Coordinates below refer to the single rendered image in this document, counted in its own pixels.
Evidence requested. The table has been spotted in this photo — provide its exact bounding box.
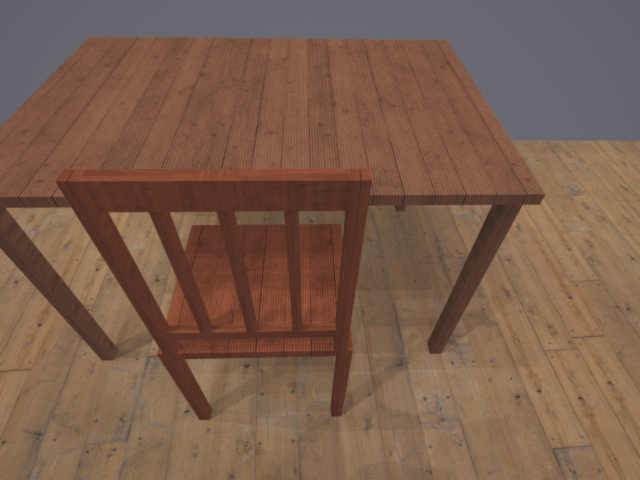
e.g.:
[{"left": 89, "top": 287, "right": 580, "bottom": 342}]
[{"left": 0, "top": 37, "right": 546, "bottom": 361}]

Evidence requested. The chair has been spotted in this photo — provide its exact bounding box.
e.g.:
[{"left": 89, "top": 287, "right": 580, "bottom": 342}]
[{"left": 55, "top": 169, "right": 372, "bottom": 420}]

